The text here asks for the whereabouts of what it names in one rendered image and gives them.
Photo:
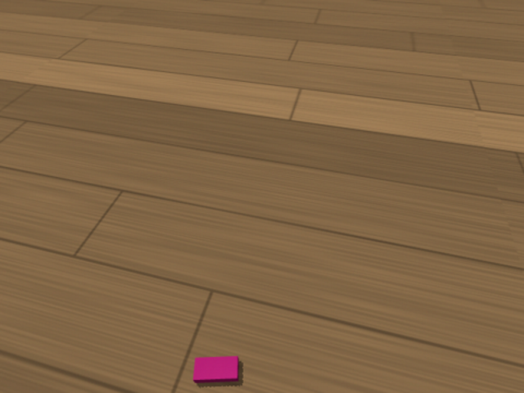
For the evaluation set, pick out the small box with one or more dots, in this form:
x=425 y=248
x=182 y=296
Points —
x=216 y=369

